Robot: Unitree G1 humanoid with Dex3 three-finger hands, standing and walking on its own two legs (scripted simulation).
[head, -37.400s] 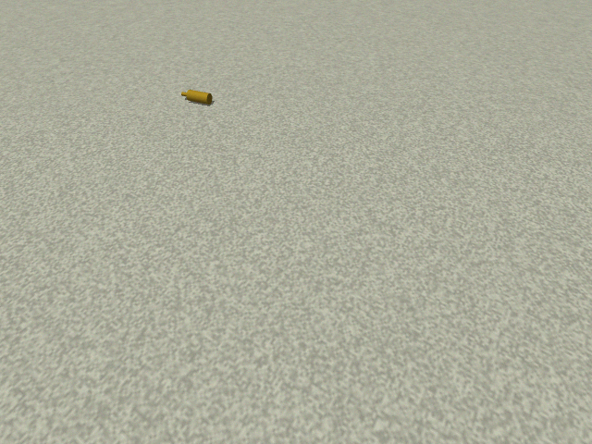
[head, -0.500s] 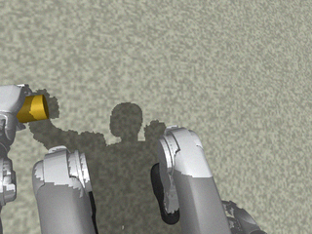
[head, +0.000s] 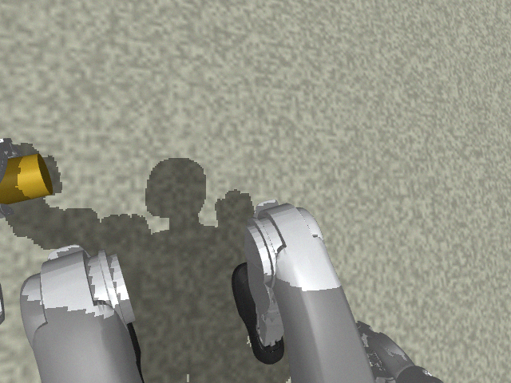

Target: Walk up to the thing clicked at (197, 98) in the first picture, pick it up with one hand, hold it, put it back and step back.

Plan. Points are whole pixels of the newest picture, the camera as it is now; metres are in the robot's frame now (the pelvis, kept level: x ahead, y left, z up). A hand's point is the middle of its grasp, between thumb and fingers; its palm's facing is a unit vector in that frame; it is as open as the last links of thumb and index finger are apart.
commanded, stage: rest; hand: left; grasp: from above
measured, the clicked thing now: out of the picture +0.42 +0.33 -0.25
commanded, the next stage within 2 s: open in 0.50 s
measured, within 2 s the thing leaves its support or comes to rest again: rests again in 0.38 s
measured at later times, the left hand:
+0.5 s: hand out of the picture +0.41 +0.30 -0.24, palm faces -0.45 -0.14 -0.88, open 9.6 cm
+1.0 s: hand out of the picture +0.42 +0.30 -0.24, palm faces -0.43 -0.14 -0.89, open 11.4 cm
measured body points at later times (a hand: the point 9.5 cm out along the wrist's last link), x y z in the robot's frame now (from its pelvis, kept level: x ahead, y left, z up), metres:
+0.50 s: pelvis +0.00 +0.01 +0.00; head +0.25 +0.12 +0.35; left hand +0.43 +0.31 -0.19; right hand +0.06 -0.26 -0.08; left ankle +0.06 +0.14 -0.26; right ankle +0.10 -0.13 -0.26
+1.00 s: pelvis -0.01 +0.01 +0.00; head +0.25 +0.12 +0.35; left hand +0.44 +0.31 -0.18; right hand +0.05 -0.25 -0.07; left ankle +0.06 +0.14 -0.26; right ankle +0.10 -0.13 -0.26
